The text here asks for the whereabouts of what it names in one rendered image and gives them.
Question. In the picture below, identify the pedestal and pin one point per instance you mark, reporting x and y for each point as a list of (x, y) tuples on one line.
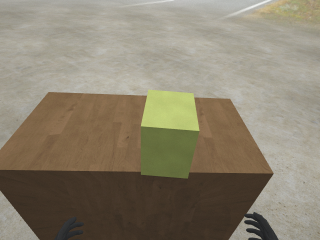
[(79, 155)]

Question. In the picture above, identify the robot left hand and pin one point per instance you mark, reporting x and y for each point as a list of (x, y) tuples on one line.
[(64, 233)]

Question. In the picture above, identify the carton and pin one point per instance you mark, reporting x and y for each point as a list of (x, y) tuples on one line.
[(169, 134)]

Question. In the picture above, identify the robot right hand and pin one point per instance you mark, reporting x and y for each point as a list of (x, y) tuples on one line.
[(265, 231)]

